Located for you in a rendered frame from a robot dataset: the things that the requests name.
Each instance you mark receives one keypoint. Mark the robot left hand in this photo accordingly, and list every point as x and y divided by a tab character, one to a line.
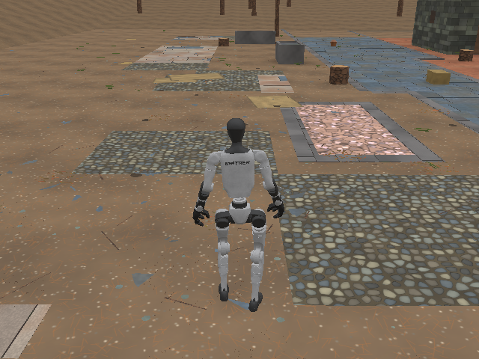
197	215

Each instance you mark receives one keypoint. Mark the robot left upper arm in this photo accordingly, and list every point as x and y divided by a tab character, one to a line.
213	159

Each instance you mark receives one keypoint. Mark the robot right upper arm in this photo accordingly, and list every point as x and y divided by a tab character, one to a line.
265	169

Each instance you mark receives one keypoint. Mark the robot right forearm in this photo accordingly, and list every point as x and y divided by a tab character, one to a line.
275	195

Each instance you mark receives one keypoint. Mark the robot right hand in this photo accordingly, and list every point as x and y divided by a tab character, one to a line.
280	209

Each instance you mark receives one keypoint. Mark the robot head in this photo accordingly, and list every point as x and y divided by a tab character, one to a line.
236	130

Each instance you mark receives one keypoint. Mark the robot left forearm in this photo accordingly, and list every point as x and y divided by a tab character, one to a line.
202	199

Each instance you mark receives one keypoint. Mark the left robot thigh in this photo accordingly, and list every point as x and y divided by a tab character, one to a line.
222	220

